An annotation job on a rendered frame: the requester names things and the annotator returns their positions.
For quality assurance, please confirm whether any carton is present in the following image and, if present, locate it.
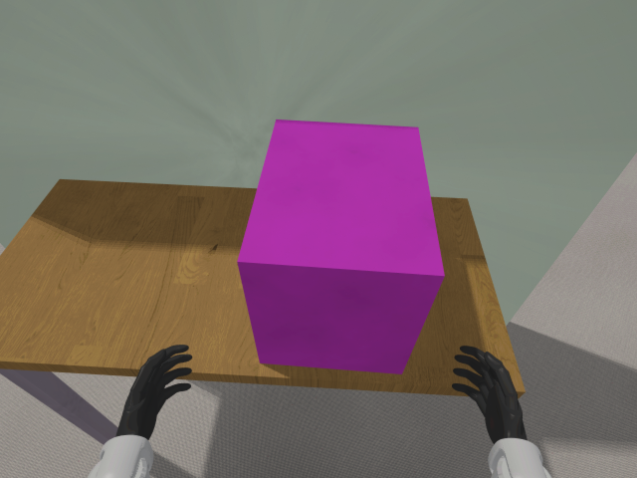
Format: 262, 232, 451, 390
237, 119, 445, 374

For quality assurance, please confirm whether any table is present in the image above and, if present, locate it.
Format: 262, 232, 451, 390
0, 179, 526, 445

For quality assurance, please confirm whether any right robot forearm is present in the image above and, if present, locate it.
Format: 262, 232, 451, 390
488, 438, 552, 478

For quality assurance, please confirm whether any left robot hand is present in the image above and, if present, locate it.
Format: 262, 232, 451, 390
116, 345, 192, 440

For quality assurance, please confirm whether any right robot hand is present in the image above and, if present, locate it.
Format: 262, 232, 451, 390
452, 346, 527, 444

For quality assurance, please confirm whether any left robot forearm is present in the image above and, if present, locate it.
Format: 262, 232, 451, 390
88, 435, 153, 478

